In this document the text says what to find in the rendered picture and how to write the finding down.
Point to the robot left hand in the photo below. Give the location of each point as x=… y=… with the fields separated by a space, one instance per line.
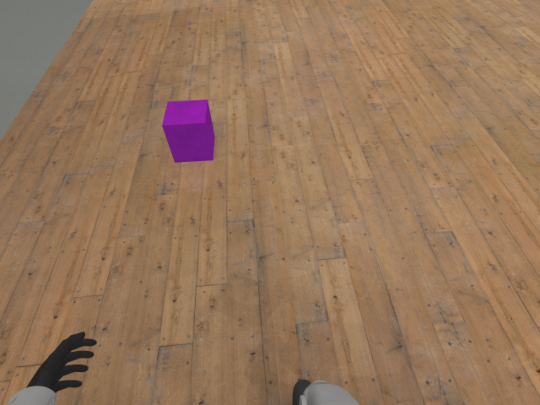
x=53 y=369

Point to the right robot shin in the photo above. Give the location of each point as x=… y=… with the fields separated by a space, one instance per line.
x=314 y=383

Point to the carton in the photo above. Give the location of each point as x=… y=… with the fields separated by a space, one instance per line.
x=189 y=131

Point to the left robot forearm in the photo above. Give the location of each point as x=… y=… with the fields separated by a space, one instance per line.
x=34 y=395

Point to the robot right thigh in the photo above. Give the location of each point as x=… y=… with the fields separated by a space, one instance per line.
x=327 y=394

